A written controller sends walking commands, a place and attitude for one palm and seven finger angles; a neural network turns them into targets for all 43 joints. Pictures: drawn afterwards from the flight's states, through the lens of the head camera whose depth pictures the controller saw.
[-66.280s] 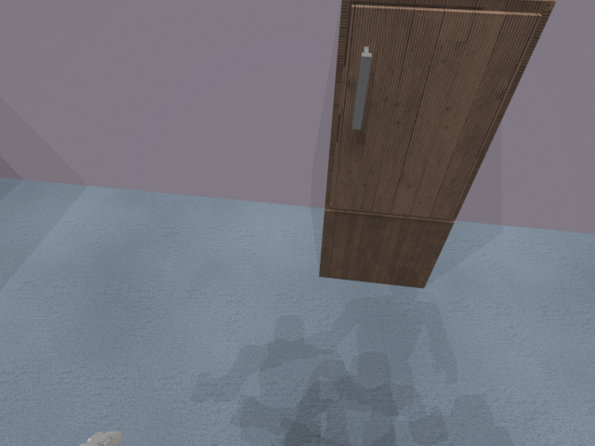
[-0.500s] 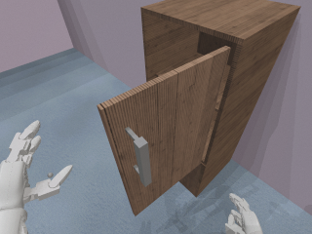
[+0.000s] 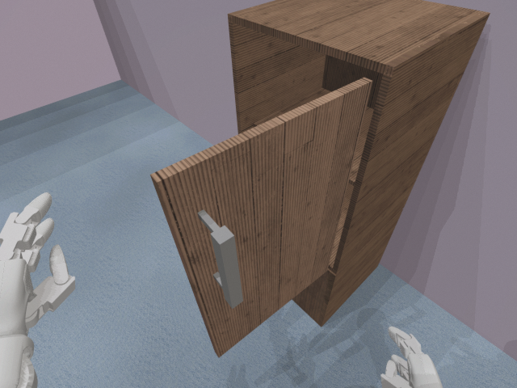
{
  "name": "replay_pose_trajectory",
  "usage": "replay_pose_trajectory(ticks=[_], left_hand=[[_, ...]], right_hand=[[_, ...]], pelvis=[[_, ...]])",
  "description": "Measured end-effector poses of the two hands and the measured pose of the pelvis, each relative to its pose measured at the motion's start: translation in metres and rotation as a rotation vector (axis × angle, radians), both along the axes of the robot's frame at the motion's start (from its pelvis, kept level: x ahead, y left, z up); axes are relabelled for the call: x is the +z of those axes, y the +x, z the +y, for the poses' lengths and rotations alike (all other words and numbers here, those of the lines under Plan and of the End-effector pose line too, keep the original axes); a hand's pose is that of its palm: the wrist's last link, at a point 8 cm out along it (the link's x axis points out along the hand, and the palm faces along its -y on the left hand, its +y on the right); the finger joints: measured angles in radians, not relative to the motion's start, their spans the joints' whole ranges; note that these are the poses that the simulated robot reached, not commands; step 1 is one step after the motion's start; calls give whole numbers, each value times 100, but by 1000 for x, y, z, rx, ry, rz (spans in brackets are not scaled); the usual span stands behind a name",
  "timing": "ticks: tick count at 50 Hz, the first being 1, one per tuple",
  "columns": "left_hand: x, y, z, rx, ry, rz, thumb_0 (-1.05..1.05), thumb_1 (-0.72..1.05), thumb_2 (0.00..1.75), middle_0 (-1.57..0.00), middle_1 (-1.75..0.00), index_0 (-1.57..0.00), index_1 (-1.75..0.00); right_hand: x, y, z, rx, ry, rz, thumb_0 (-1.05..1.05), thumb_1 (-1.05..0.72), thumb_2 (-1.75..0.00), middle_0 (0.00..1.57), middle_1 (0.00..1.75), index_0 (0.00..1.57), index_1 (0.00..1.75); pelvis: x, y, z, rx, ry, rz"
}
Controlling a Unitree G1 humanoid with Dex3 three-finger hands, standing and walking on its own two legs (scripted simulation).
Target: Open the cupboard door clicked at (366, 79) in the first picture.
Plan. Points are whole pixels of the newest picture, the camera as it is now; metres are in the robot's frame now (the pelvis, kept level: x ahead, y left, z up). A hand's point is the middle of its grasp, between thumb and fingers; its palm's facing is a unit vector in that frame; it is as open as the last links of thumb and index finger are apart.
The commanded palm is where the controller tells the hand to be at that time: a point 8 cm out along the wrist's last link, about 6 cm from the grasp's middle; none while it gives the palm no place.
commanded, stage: draw the hand back to the body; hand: left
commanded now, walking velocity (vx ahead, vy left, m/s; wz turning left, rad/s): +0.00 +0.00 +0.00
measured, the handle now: (220, 261) +0.28 +0.10 +0.07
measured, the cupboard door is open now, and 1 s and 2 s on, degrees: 86 86 86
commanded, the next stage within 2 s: step back with the hand held close in 0.06 s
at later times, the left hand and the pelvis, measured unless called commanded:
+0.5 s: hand (59, 300) +0.17 +0.26 +0.13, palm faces +0.30 -0.81 -0.50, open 7.4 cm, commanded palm +0.11 +0.31 +0.17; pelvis -0.04 +0.02 +0.00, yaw -2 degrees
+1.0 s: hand out of the picture +0.08 +0.29 +0.14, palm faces +0.42 -0.81 -0.40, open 7.4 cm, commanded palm +0.01 +0.34 +0.17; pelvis -0.12 +0.04 -0.03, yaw +0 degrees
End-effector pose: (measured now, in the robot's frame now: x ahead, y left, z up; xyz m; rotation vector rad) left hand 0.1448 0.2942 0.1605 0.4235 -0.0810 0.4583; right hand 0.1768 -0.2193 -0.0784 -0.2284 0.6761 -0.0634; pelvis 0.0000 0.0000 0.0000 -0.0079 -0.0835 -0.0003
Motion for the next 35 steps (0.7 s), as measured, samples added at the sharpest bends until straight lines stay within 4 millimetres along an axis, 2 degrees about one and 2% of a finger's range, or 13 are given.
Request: replay_pose_trajectory(ticks=[10,15,22,25,29,35], left_hand=[[6,-7,1,7,12,-23,2,89,90,-21,-31,-21,-30],[15,-6,9,-13,77,-40,2,89,90,-21,-31,-21,-30],[-1,-8,6,-102,92,60,2,89,90,-21,-31,-21,-30],[-3,-13,9,-134,108,79,2,89,90,-21,-31,-21,-30],[3,-24,18,-148,146,38,2,89,90,-21,-31,-22,-30],[13,-49,29,-126,190,-50,2,89,90,-21,-31,-22,-30]], right_hand=[[0,-7,0,-1,14,-12,1,-90,-90,20,30,20,30],[1,-14,-1,-13,6,16,1,-90,-90,20,30,20,30],[-1,-36,-6,-80,-24,65,1,-90,-90,20,30,20,30],[-2,-48,-6,-111,-35,82,1,-90,-90,20,30,20,30],[0,-64,-1,-125,-51,85,1,-90,-90,20,30,20,30],[0,-83,11,-103,-46,44,1,-90,-90,20,30,20,30]], pelvis=[[1,-8,-2,-1,-1,-12],[0,-17,-1,1,-12,29],[-1,-33,12,-22,-8,75],[-3,-41,17,-27,-5,80],[-6,-53,23,-28,-3,78],[-13,-75,28,-23,1,66]])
